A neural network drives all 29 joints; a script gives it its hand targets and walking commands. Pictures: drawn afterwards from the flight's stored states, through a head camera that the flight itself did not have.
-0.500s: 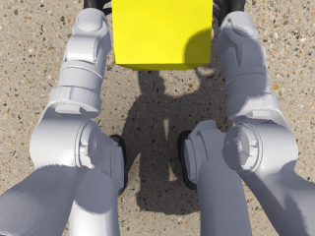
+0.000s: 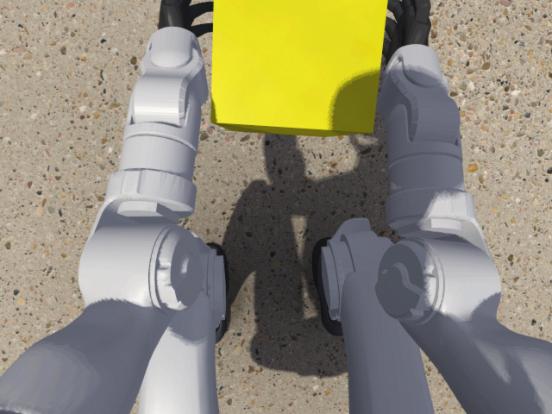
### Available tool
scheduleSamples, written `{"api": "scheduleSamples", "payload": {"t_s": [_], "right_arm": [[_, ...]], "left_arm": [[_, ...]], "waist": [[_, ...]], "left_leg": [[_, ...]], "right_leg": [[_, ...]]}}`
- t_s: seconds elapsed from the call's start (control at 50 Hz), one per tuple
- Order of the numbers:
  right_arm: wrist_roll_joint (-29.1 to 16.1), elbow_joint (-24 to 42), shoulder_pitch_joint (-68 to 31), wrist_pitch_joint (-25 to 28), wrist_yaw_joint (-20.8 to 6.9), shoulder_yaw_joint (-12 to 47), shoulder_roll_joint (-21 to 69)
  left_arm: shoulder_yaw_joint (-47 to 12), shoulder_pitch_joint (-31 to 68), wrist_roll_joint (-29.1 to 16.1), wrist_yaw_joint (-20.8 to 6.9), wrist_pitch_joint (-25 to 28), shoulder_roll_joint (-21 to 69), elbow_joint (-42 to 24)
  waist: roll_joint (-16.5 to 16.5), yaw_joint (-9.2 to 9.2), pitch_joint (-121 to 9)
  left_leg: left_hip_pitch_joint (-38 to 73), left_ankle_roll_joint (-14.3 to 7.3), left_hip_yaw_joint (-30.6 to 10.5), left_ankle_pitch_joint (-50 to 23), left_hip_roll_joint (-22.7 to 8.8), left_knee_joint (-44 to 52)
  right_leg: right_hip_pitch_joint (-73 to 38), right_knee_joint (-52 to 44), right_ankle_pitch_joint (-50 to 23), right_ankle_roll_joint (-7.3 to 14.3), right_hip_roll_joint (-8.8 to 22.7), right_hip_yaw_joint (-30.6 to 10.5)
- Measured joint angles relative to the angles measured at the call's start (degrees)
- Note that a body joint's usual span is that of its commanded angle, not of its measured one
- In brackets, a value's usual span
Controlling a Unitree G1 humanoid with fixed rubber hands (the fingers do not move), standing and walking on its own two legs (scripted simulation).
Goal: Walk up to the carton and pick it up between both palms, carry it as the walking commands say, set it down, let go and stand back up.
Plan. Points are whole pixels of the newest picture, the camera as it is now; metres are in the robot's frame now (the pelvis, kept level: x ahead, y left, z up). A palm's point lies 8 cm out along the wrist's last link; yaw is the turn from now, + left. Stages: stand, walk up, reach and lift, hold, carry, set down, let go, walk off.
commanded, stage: reach and lift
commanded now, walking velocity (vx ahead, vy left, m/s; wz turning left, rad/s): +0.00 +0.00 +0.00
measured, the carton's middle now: (289, 52) +0.54 -0.04 -0.19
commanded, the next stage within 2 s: none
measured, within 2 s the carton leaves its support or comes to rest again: neither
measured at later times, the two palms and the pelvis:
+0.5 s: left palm (158, 22) +0.52 +0.09 -0.04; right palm (439, 45) +0.49 -0.16 -0.04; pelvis -0.01 +0.00 +0.05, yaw +0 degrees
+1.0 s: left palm (120, 7) +0.50 +0.10 +0.03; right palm (493, 36) +0.47 -0.15 +0.04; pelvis -0.01 +0.01 +0.10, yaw +0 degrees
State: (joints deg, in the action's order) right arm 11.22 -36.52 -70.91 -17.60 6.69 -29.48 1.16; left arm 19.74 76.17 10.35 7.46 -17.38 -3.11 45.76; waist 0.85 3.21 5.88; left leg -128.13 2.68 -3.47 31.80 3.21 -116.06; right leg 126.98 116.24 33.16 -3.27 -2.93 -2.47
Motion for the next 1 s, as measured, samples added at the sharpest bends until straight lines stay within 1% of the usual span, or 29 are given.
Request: {"api": "scheduleSamples", "payload": {"t_s": [0.14,0.54,1.0], "right_arm": [[0.21,1.6,2.21,-0.59,-0.16,-0.18,1.16],[4.32,2.49,5.46,-2.6,-1.89,-3.08,3.65],[6.32,3.63,10.96,-4.0,-3.06,-3.84,6.11]], "left_arm": [[0.35,-2.53,0.25,-0.16,-0.69,1.1,-2.01],[4.44,-5.4,4.87,-1.57,-2.85,4.22,-2.82],[5.6,-11.7,7.17,-2.34,-4.18,6.99,-4.9]], "waist": [[0.08,0.01,-2.36],[0.68,0.23,-6.83],[1.0,0.74,-11.1]], "left_leg": [[1.28,0.09,-0.22,-0.49,0.26,2.31],[7.37,-0.38,-0.28,-3.28,0.38,10.13],[16.45,-0.95,-0.43,-4.66,0.55,18.55]], "right_leg": [[-1.36,-2.27,-0.36,0.11,0.2,0.07],[-7.65,-10.28,-3.11,-0.06,0.51,-0.12],[-17.0,-19.0,-4.46,-0.13,1.06,-0.18]]}}
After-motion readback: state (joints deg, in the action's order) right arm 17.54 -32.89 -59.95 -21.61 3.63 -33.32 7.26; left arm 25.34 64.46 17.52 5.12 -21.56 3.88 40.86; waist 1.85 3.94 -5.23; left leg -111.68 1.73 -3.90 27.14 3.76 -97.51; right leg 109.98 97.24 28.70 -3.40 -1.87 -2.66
